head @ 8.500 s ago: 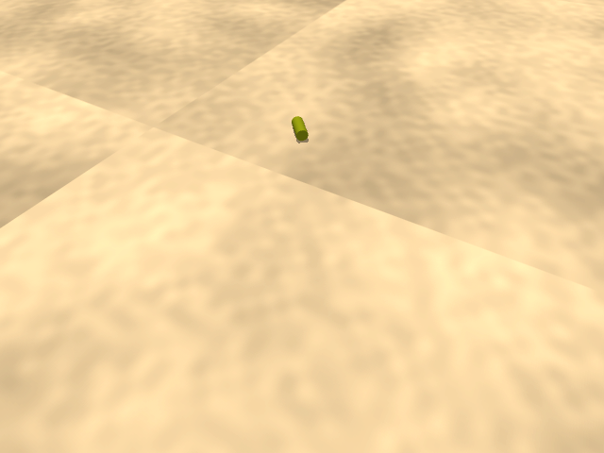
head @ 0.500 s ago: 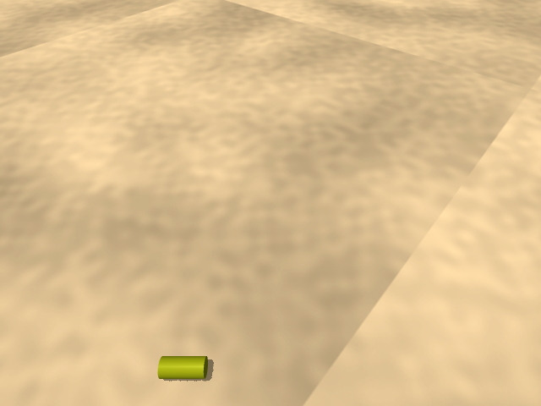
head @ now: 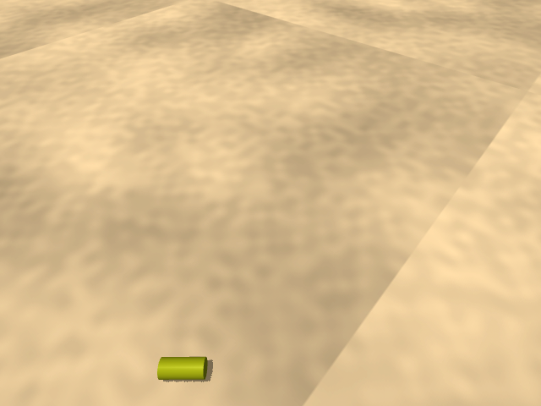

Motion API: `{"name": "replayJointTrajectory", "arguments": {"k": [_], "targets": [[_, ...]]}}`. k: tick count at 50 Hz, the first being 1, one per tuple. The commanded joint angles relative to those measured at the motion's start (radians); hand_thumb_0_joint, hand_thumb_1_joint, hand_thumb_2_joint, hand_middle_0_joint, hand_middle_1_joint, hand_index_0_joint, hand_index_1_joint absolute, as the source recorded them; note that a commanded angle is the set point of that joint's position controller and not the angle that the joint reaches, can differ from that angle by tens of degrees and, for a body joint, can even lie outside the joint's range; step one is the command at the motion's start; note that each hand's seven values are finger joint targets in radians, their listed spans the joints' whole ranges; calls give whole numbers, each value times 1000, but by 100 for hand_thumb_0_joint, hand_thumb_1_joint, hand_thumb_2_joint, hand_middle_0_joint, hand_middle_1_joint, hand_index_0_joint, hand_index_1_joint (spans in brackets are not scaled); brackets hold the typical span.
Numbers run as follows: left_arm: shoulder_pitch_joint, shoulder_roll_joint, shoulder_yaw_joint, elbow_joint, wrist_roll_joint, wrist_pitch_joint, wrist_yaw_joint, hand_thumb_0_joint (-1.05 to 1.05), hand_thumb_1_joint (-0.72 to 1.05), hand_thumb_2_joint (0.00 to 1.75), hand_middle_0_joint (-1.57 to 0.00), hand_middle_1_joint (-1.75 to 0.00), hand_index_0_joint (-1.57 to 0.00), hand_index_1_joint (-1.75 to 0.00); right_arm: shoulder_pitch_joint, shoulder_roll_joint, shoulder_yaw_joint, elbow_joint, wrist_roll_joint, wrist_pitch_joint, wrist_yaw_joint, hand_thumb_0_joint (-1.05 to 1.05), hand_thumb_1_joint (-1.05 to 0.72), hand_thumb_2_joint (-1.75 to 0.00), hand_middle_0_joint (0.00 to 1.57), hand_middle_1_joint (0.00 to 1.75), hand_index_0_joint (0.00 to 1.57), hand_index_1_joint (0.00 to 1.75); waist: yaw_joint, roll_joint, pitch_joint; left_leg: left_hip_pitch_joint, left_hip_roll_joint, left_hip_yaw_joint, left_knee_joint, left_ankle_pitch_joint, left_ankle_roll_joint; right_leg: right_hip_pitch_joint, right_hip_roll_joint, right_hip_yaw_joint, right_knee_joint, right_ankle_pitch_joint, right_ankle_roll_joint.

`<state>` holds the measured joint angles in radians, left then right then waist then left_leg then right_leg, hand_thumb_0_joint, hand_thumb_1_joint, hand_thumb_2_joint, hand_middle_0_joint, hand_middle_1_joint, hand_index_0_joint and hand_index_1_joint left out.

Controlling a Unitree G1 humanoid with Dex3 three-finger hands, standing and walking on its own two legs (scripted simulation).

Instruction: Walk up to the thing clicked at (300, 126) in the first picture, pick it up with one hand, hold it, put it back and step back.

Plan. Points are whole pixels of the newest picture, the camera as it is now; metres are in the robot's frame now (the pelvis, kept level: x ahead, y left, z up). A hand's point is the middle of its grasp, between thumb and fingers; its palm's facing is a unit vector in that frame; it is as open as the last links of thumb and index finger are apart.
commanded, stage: stand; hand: left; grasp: from above
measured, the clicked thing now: (183, 368) +0.43 +0.33 -0.75
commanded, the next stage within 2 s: rise first in 1.22 s
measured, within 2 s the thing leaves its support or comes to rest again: neither
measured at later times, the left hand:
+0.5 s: hand out of the picture +0.07 +0.26 -0.16, palm faces -0.04 -0.94 -0.35, open 7.4 cm
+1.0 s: hand out of the picture +0.08 +0.26 -0.16, palm faces -0.04 -0.94 -0.35, open 7.4 cm
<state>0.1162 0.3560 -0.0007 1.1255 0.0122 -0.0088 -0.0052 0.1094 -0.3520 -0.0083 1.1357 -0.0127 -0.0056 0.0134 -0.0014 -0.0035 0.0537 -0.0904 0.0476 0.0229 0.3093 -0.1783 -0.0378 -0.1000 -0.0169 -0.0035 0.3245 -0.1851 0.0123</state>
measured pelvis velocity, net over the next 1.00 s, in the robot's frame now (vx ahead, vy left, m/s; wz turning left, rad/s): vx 0.00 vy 0.00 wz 0.00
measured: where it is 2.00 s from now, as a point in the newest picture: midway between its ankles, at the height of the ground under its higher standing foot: outside the picture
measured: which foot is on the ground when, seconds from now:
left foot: down 0.00-1.00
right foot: down 0.00-1.00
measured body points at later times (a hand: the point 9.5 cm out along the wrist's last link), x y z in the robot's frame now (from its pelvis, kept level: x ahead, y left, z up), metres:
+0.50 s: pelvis +0.00 +0.00 +0.00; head +0.01 +0.00 +0.45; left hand +0.07 +0.30 -0.13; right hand +0.07 -0.30 -0.13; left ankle -0.01 +0.14 -0.75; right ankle +0.00 -0.13 -0.75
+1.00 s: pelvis +0.00 +0.00 +0.00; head +0.02 +0.00 +0.45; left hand +0.08 +0.30 -0.13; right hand +0.08 -0.30 -0.13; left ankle -0.01 +0.14 -0.75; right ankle +0.00 -0.13 -0.75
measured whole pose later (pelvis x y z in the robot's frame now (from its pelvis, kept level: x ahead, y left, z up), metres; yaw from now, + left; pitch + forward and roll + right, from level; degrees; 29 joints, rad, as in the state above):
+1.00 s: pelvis +0.00 +0.00 +0.00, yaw +0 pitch -2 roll +0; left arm 0.12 0.36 0.00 1.12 0.01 -0.01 0.00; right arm 0.11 -0.35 -0.01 1.13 -0.01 -0.01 0.01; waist 0.00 0.00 0.06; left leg -0.09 0.05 0.03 0.31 -0.19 -0.04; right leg -0.10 -0.02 0.00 0.32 -0.19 0.02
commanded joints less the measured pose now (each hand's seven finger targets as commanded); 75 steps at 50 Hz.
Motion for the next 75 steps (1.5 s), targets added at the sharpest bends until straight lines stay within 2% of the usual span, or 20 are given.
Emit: {"name": "replayJointTrajectory", "arguments": {"k": [1, 5, 13, 20, 35, 45, 50, 56, 61, 65, 66, 67, 68, 69, 70, 71, 72, 73, 74, 75], "targets": [[-34, 216, 40, -61, -3, -20, 13, 0, 90, 90, -20, -30, -20, -30, -42, -211, -35, -56, 2, -21, -19, 0, -90, -90, 20, 30, 20, 30, -1, 14, -74, 10, 97, -75, -51, 124, 45, -7, -112, 79, -48, 141, -32], [-34, 219, 40, -62, -2, -21, 13, 0, 90, 90, -20, -30, -20, -30, -39, -211, -35, -58, 2, -21, -19, 0, -90, -90, 20, 30, 20, 30, -1, 8, -82, 22, 98, -75, -46, 143, 46, -10, -114, 78, -44, 152, -31], [-35, 218, 37, -65, -3, -21, 15, 0, 90, 90, -20, -30, -20, -30, -33, -205, -37, -55, 1, -16, -16, 0, -90, -90, 20, 30, 20, 30, -4, -3, -56, -5, 90, -75, -51, 91, 42, -26, -111, 81, -59, 100, -31], [-33, 221, 38, -67, -3, -22, 14, 0, 90, 90, -20, -30, -20, -30, -32, -205, -36, -59, 1, -21, -17, 0, -90, -90, 20, 30, 20, 30, -1, 5, -82, 13, 98, -78, -45, 131, 46, -11, -116, 81, -39, 142, -33], [-25, 212, 35, -62, -4, -21, 15, 0, 90, 90, -20, -30, -20, -30, -36, -212, -36, -56, 4, -19, -17, 0, -90, -90, 20, 30, 20, 30, 0, 12, -66, 19, 94, -76, -44, 139, 43, -19, -111, 77, -47, 152, -31], [-29, 219, 38, -69, -2, -23, 17, 0, 90, 90, -20, -30, -20, -30, -31, -209, -38, -62, 2, -18, -19, 0, -90, -90, 20, 30, 20, 30, -4, 7, -95, 30, 98, -68, -30, 178, 46, 4, -119, 81, -37, 214, -32], [-29, 218, 38, -64, -3, -21, 18, 0, 90, 90, -20, -30, -20, -30, -37, -206, -36, -63, 3, -17, -19, 0, -90, -90, 20, 30, 20, 30, -1, 3, -67, 16, 97, -73, -43, 151, 44, -3, -114, 72, -45, 171, -31], [-30, 218, 40, -69, -3, -21, 15, 0, 90, 90, -20, -30, -20, -30, -35, -208, -35, -64, 3, -21, -19, 0, -90, -90, 20, 30, 20, 30, 0, 19, -83, 24, 95, -68, -39, 177, 45, 5, -117, 78, -37, 201, -33], [-33, 216, 40, -66, -2, -19, 16, 0, 90, 90, -20, -30, -20, -30, -32, -210, -37, -63, 3, -20, -20, 0, -90, -90, 20, 30, 20, 30, -1, 7, -58, 7, 94, -72, -51, 133, 45, -9, -113, 76, -54, 153, -29], [-37, 215, 41, -70, -2, -20, 15, 0, 90, 90, -20, -30, -20, -30, -31, -213, -40, -65, 0, -21, -20, 0, -90, -90, 20, 30, 20, 30, -2, 18, -89, 25, 98, -68, -42, 153, 48, 3, -119, 80, -39, 168, -36], [-30, 213, 40, -71, -2, -20, 14, 0, 82, 96, -15, -38, -14, -38, -30, -212, -40, -65, 1, -22, -20, 0, -91, -90, 20, 30, 20, 30, 1, 16, -89, 27, 99, -71, -43, 160, 47, -3, -116, 78, -40, 170, -35], [-381, 30, 37, -422, -47, -110, 27, 0, 74, 98, -23, -46, -19, -46, -10, -38, 10, -342, 69, -70, -39, 0, -97, -91, 20, 30, 20, 30, -117, 41, 13, -137, -49, 38, 43, 6, 44, -219, 13, -9, 14, 69, -16], [-453, 94, 66, -320, -41, -98, 34, 0, 66, 99, -21, -54, -17, -54, 42, -68, 0, -288, 72, -70, -48, 0, -91, -90, 20, 30, 20, 30, -74, -9, -43, -129, -49, 32, 56, 0, 49, -159, 9, -20, 18, 44, -13], [-255, 218, 142, -153, -11, -61, 38, 0, 58, 95, -17, -62, -16, -62, 77, -105, -24, -289, 74, -60, -58, 0, -89, -90, 20, 30, 20, 30, -43, -31, -29, -152, -49, 33, 63, -8, 48, -156, 15, -30, 18, 9, -18], [-237, 223, 153, -103, 14, -47, 22, 0, 50, 94, -17, -70, -16, -70, 88, -104, -39, -306, 64, -56, -56, 0, -88, -89, 20, 30, 20, 30, -40, -43, -71, -184, -56, 33, 112, -11, 52, -179, 12, -24, 43, 0, -18], [-314, 230, 153, -124, 33, -45, 5, 0, 42, 94, -15, -77, -15, -77, 92, -94, -41, -335, 61, -60, -57, 0, -87, -89, 20, 30, 20, 30, -40, -59, -102, -205, -55, 28, 140, 3, 56, -189, 11, -27, 82, 16, -18], [-295, 259, 184, -123, 67, -52, -7, 0, 34, 95, -14, -84, -14, -83, 99, -98, -60, -357, 44, -66, -59, 0, -89, -90, 20, 30, 20, 30, -21, -39, -177, -210, -58, 28, 175, 20, 54, -178, 4, -20, 120, 46, -17], [-167, 244, 202, -60, 97, -36, -16, 0, 26, 93, -11, -92, -13, -90, 128, -94, -71, -368, 36, -68, -55, 0, -89, -89, 20, 30, 20, 30, -2, -10, -218, -237, -65, 25, 202, 50, 48, -174, 3, -22, 156, 68, -23], [-116, 225, 207, -72, 111, -29, -22, 0, 18, 93, -10, -98, -13, -95, 135, -84, -75, -396, 32, -70, -50, 0, -90, -90, 20, 30, 20, 30, 19, -1, -246, -263, -70, 24, 228, 66, 45, -172, 4, -22, 183, 76, -26], [-113, 230, 216, -131, 125, -26, -21, 0, 10, 95, -7, -100, -10, -98, 133, -83, -81, -426, 33, -72, -47, 0, -88, -89, 20, 30, 20, 30, 32, 33, -286, -257, -73, 23, 239, 92, 40, -162, 5, -21, 203, 97, -28]]}}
